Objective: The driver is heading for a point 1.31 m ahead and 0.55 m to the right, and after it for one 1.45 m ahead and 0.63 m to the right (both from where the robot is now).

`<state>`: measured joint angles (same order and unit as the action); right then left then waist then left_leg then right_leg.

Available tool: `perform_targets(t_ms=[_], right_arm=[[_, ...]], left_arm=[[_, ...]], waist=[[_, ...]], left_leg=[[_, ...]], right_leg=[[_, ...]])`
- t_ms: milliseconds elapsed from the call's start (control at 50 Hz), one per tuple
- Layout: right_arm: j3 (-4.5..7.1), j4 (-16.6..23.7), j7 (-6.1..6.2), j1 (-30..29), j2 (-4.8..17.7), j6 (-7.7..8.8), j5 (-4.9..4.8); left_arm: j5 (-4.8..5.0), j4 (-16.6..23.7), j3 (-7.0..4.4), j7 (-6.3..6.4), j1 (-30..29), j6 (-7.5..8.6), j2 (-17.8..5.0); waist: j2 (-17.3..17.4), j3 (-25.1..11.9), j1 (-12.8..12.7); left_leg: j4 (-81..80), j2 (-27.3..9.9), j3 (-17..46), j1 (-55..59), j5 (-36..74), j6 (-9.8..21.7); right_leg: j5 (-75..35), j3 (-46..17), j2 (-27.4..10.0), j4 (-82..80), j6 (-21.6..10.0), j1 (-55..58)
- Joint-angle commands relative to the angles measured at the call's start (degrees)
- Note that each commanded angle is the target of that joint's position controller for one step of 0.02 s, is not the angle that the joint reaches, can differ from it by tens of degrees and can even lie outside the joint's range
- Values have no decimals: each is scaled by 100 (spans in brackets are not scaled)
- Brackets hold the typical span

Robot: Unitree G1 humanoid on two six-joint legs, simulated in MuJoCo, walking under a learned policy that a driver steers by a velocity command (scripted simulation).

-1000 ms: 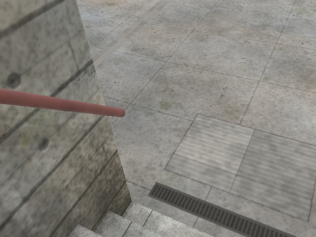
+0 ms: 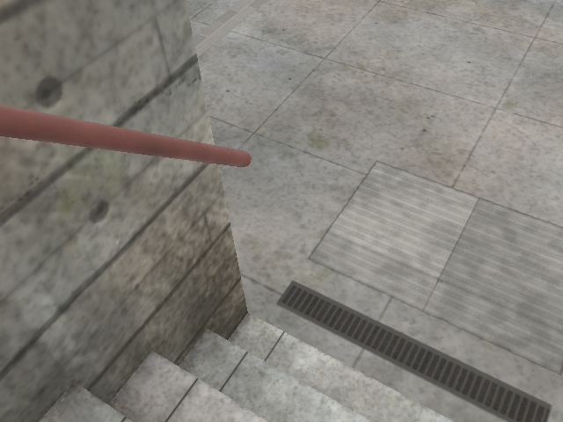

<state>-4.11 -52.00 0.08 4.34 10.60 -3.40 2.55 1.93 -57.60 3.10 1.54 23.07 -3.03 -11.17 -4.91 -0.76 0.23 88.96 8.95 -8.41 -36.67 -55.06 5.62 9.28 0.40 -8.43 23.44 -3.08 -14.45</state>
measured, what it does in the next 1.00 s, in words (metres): goes down: left foot 0.22 m higher, then right foot 0.22 m lower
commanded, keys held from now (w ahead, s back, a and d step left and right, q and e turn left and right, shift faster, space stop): w+shift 1.00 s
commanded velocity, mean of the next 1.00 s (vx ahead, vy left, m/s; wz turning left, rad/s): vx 0.89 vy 0.00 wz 0.00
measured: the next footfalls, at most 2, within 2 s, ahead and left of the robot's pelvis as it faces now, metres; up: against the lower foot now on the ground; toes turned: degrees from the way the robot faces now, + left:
left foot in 0.18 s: -0.02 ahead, +0.08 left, +0.22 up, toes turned -2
right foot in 0.54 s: -0.01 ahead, -0.18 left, +0.00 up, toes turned -3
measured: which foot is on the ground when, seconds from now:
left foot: down 0.00-0.10, up 0.12-0.16, down 0.18-0.54, up 0.56-0.88, down 0.90-1.00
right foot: down 0.00-0.22, up 0.24-0.52, down 0.54-0.86, up 0.88-1.00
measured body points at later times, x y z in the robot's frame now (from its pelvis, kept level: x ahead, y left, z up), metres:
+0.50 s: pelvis +0.05 -0.07 +0.01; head +0.06 -0.10 +0.46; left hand +0.31 +0.15 -0.04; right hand +0.07 -0.30 -0.15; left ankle -0.05 +0.07 -0.53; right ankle -0.02 -0.18 -0.72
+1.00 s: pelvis +0.36 -0.04 -0.30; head +0.36 -0.01 +0.15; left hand +0.44 +0.22 -0.44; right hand +0.35 -0.32 -0.42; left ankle +0.37 +0.05 -0.99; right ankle +0.26 -0.22 -0.82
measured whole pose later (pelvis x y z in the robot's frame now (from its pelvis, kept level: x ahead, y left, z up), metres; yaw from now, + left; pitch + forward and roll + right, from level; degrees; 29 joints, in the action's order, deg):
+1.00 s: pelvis +0.36 -0.04 -0.30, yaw -5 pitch +0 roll -2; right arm 2.4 -55.5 -1.1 20.8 15.4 5.5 0.3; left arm -4.4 -53.7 -3.0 1.6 16.8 2.5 -15.0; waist -0.6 -1.1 1.4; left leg 51.4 -1.5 -2.8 -23.5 -27.0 2.6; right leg 31.6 -9.8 2.4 96.8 -7.7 -32.5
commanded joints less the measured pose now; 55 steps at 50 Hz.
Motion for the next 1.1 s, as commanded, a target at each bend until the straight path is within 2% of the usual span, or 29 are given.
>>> perform_targets(t_ms=[20,100,140,180,220,240,260,280,320,360,400,480,500,560,600,660,740,780,800,820,860,880,900,920,960,980,1000,1040,1100], right_arm=[[345,479,138,-547,1001,40,23],[418,371,-70,-1363,148,-196,-99],[464,456,-284,-1184,423,-277,-41],[375,370,-390,667,359,-259,-8],[582,120,-269,2520,1378,-251,212],[771,122,-204,2324,2100,-224,104],[855,718,14,988,2384,-101,-55],[700,836,266,1087,1838,26,35],[780,1050,472,753,1452,206,4],[1212,906,328,162,1458,365,-369],[1039,760,215,261,591,458,-254],[929,-80,23,1794,528,110,194],[926,-142,21,1625,597,79,219],[655,418,-62,385,-108,425,205],[355,926,104,-437,-291,658,184],[266,1187,-94,-661,-42,568,1],[603,346,-182,427,835,889,-91],[530,231,-180,10,695,824,-195],[535,573,-157,104,572,792,-398],[654,382,-93,651,1046,687,-442],[888,-374,-14,2626,1424,535,-54],[996,-467,-106,3325,1412,506,14],[841,-485,-156,3381,1392,568,-160],[663,-425,-232,3183,1332,668,-285],[931,-545,-105,3244,1725,887,-206],[885,-346,-99,2680,1292,1082,-295],[685,-258,-22,2068,883,1109,-257],[590,41,32,1696,957,1059,-108],[582,311,119,591,644,1085,-393]], left_arm=[[182,257,-198,42,633,155,-608],[185,-215,-269,64,1912,-49,-320],[241,302,-230,-96,1267,204,-557],[367,1112,-450,-23,-1351,270,-1610],[232,1914,-392,85,-3532,488,-1175],[287,2161,-288,169,-3646,590,-541],[424,2370,-338,202,-3470,520,-737],[449,2341,-576,135,-3695,424,-1336],[470,1964,-635,-11,-3068,430,-1407],[229,1241,-563,-49,-1587,420,-820],[205,861,-290,-115,-1276,391,-26],[-137,992,-283,-64,-1762,329,-164],[-92,904,-348,-1,-1314,348,-263],[-110,-8,-637,-164,867,515,-1389],[-138,-417,-893,-221,1418,724,-1705],[-134,431,-365,-118,-948,818,-744],[25,686,-438,-11,-1458,1038,-990],[-168,496,-507,-59,-742,970,-1105],[-347,484,-599,-54,-902,878,-1072],[-544,287,-645,35,-566,849,-1075],[-473,146,-820,129,-303,768,-1070],[-462,261,-856,116,-528,696,-997],[-463,590,-755,79,-986,735,-462],[-509,891,-617,89,-567,714,-180],[-552,837,-487,7,136,723,-168],[-798,925,-518,-34,-912,658,-449],[-783,1168,-584,-96,-1328,561,-567],[-580,633,-610,-2,-194,410,-575],[-283,1174,-429,-76,-792,307,-423]], waist=[[971,-424,-298],[-668,-205,-1386],[-1054,640,-923],[-2244,1246,696],[-1119,1497,1951],[1496,1738,1879],[3886,1907,1528],[2992,1699,1243],[373,-124,532],[-301,-1231,-145],[-1608,-764,-476],[573,219,639],[1023,217,425],[-97,347,-300],[-221,-58,-803],[839,847,415],[498,475,773],[28,286,230],[-1044,713,249],[-1094,696,407],[-198,647,1108],[779,735,1609],[1786,704,1471],[1955,287,653],[2034,-512,223],[1487,62,454],[711,758,20],[1256,170,-465],[1541,21,-754]], left_leg=[[-3494,-1575,3249,614,-244,1156],[721,-417,460,-1286,24,454],[2257,253,-501,-1264,32,487],[1643,290,-826,942,1567,324],[-814,365,-853,4302,1217,671],[-3615,-626,1861,3584,-1404,1380],[-5355,-2273,6051,1327,-3161,2142],[-5735,-2360,6640,1122,-2535,1993],[-5068,-1957,5381,1185,-493,1154],[-3806,-1705,3601,-1049,-952,566],[-1738,-1426,1914,-737,376,224],[-181,-1091,1534,592,4585,602],[349,-977,1583,175,4955,647],[3015,-659,633,-5078,445,603],[2798,-1456,1628,-6540,1683,245],[-1488,-1686,1369,-2917,6163,-457],[-3248,-1379,1017,1055,9898,-375],[-4515,-1273,455,1956,9637,-377],[-5409,-1708,922,1530,8905,-199],[-5994,-1786,783,1346,8038,-114],[-6665,-1086,139,3268,6579,-92],[-6811,-1501,1030,4453,5932,360],[-4844,-1719,1013,5034,8359,85],[-3962,-2018,1363,4945,10697,-388],[-5043,-3178,3430,4500,4646,799],[-5302,-3122,3868,3337,3386,901],[-5170,-3020,3332,1208,4525,770],[-4104,-2697,2423,-44,7371,773],[-3425,-1537,542,-1629,3995,-34]], right_leg=[[-94,-173,102,334,-221,176],[-488,495,359,444,38,2101],[1344,11,362,-180,1102,525],[4756,-2286,-491,-2511,1189,-3285],[2489,541,658,-2898,2042,-5517],[1209,1137,1348,-242,1555,-5477],[1343,-1134,24,2314,403,-4799],[494,-2354,-311,2141,275,-4462],[-810,-2206,-150,1684,-43,-2271],[-1553,-650,810,4003,334,1047],[-1510,149,885,2586,304,866],[842,98,850,273,54,-111],[312,32,639,-194,-38,521],[-5365,-831,-678,2270,-171,4168],[-2420,-2402,-1612,2317,-1057,4201],[1510,-2091,-871,991,-748,-890],[2691,-793,94,1719,-378,-2525],[2246,-350,242,1972,-537,-1424],[1453,-661,181,2678,-865,-778],[-715,-674,116,3335,-936,476],[-2282,-237,604,6781,-889,-156],[338,-234,1222,9245,-783,-1774],[3890,-502,1653,9996,-749,-3800],[3798,-1032,1624,9511,-816,-4135],[3055,-1231,877,7448,-649,-4909],[2056,-1630,666,6659,-458,-4801],[410,-1475,837,5043,13,-3785],[-1019,-452,1169,5205,301,-1760],[-4693,102,1327,2689,451,434]])
Velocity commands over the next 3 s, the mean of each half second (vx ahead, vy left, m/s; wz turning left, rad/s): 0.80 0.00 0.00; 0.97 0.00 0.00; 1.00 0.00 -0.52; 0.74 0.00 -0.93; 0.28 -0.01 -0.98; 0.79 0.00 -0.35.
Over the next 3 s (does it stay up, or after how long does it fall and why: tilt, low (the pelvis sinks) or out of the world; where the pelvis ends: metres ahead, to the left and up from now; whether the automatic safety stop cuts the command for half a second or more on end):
stays up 1.29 -0.56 -0.93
